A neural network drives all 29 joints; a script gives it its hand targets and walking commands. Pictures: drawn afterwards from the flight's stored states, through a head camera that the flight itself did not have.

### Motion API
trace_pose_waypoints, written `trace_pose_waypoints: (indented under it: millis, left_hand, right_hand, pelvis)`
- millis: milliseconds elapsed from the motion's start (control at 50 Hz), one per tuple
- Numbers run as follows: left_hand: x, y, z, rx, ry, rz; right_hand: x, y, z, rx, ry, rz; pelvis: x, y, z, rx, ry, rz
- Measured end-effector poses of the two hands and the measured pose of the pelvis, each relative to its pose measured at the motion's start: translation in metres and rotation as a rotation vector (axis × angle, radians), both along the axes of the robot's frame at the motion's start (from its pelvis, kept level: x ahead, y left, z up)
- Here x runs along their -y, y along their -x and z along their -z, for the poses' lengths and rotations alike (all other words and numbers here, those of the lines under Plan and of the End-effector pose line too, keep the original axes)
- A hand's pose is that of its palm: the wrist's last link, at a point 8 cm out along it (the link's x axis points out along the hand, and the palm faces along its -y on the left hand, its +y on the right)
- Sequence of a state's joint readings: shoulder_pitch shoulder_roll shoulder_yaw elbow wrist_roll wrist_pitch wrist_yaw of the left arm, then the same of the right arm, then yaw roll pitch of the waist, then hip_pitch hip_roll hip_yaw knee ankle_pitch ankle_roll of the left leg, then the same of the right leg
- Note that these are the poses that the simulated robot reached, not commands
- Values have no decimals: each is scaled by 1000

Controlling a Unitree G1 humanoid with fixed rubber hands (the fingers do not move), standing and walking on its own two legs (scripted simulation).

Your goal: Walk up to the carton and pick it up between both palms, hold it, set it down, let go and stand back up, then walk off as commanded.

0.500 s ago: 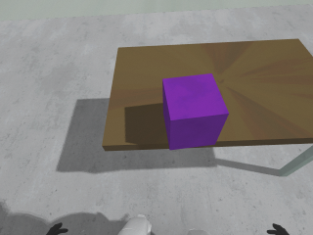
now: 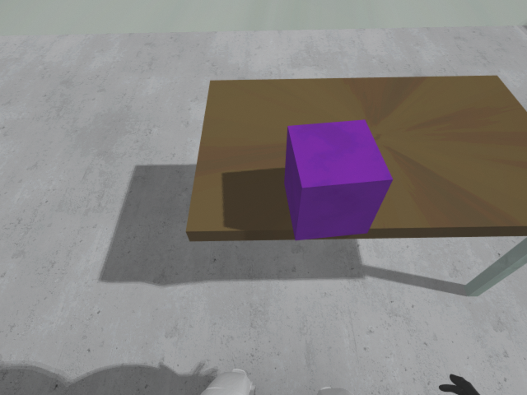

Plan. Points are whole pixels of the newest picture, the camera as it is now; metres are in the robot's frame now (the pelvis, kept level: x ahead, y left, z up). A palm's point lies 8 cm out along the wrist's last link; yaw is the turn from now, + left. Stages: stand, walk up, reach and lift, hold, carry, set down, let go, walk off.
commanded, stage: walk up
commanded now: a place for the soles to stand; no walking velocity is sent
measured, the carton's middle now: (329, 181) +0.57 -0.10 -0.09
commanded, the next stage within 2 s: none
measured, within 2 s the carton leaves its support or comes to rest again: neither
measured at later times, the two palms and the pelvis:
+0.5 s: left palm out of the picture +0.07 +0.31 -0.10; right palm out of the picture +0.12 -0.30 -0.10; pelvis +0.01 +0.00 +0.01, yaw +0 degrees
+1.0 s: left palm out of the picture +0.04 +0.23 -0.09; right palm out of the picture +0.16 -0.39 -0.09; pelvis +0.07 -0.08 +0.02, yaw -1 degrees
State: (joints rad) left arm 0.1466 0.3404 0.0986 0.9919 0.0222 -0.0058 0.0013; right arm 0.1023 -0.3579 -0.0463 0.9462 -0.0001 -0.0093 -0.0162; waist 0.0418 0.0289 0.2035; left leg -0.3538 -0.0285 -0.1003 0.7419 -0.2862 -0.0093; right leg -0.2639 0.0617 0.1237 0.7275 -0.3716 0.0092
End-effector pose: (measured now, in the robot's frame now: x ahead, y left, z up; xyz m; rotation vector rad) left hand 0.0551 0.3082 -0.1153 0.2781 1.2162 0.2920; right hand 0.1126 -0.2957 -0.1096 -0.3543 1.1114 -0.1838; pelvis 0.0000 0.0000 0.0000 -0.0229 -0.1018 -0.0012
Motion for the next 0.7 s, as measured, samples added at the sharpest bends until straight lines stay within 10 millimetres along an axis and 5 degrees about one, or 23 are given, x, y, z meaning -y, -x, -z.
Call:
trace_pose_waypoints:
  millis: [180, 600, 700]
  left_hand:
    - [1, 10, -7, -1, 8, -3]
    - [4, -24, -14, 40, 17, 14]
    - [21, -29, -10, 50, 53, 24]
  right_hand:
    - [0, 0, -6, 17, -8, -1]
    - [2, -10, -10, 13, -12, -1]
    - [20, -4, -14, 31, 1, 3]
  pelvis:
    - [1, 4, -5, -14, -1, -1]
    - [3, -10, -10, -42, -5, -1]
    - [17, -19, -8, -35, -22, 0]
